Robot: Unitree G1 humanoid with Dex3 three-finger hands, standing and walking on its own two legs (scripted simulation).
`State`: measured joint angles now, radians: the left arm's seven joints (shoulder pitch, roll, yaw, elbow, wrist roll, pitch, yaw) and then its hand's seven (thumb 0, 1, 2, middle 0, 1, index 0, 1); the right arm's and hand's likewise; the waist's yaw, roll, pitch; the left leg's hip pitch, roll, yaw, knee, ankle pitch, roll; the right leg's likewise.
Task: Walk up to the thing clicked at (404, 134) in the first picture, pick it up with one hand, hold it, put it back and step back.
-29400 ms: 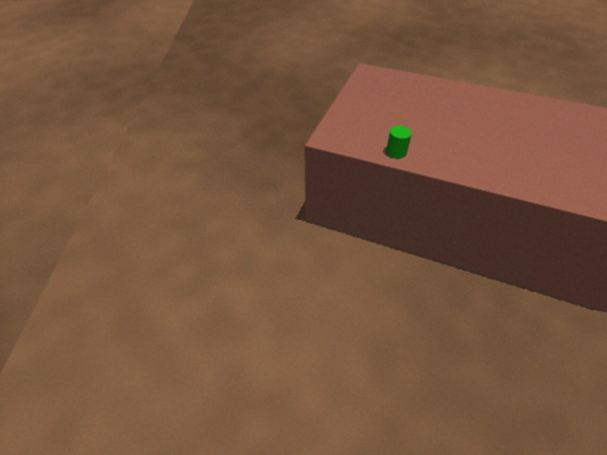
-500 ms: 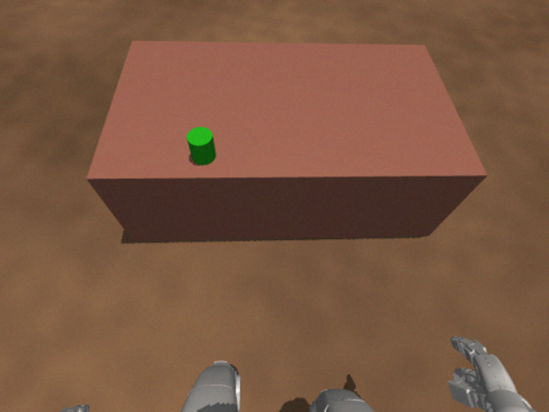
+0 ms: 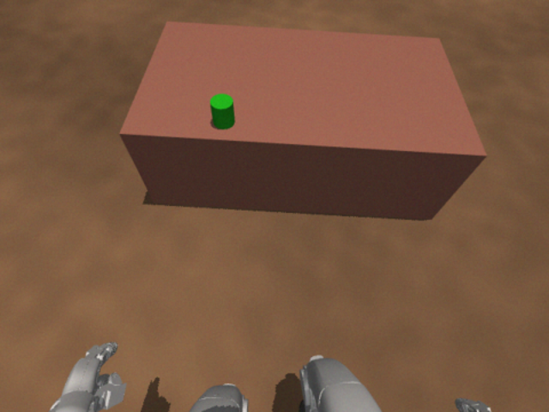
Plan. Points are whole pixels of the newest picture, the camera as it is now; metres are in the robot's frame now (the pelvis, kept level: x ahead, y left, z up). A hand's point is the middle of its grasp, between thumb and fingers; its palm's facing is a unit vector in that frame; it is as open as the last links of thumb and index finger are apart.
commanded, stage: step back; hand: left
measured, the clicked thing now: (222, 111) +0.96 +0.16 -0.30
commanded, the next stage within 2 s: stand in 1.40 s
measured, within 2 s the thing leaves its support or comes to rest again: neither
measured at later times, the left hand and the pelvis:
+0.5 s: hand out of the picture -0.09 +0.24 -0.12, palm faces -0.01 -0.89 -0.46, open 7.4 cm; pelvis -0.15 -0.04 +0.00, yaw -1 degrees
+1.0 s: hand out of the picture -0.10 +0.20 -0.13, palm faces +0.04 -0.92 -0.40, open 7.4 cm; pelvis -0.14 -0.06 +0.01, yaw +1 degrees
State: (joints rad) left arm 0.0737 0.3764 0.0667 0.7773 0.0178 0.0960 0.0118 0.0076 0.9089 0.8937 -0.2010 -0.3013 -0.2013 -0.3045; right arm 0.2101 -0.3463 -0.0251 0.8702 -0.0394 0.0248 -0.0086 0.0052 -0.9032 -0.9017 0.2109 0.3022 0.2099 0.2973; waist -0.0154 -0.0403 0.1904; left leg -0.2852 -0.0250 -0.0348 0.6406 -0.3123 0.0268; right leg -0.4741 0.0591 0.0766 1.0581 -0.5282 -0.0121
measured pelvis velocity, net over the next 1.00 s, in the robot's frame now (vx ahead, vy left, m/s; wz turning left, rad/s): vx -0.14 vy -0.06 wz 0.01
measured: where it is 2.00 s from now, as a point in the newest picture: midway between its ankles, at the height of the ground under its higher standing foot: outside the picture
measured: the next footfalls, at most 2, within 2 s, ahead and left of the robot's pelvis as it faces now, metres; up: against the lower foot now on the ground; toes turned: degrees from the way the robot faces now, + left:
right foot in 0.22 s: -0.08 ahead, -0.16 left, +0.00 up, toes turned +0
left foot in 0.58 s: -0.12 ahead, +0.09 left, +0.00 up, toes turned -1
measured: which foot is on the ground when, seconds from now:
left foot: down 0.00-0.26, up 0.28-0.56, down 0.58-0.88, up 0.90-1.00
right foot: up 0.00-0.20, down 0.22-1.00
